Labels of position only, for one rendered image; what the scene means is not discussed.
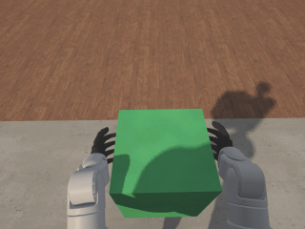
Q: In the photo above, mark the carton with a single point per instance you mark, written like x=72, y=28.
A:
x=163, y=164

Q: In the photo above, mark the robot left forearm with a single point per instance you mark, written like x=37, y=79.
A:
x=86, y=198

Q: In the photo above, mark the robot right forearm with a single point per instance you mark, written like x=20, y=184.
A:
x=246, y=190

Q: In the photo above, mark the robot left hand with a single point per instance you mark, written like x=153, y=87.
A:
x=99, y=145

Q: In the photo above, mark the robot right hand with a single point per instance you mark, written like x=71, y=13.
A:
x=222, y=140

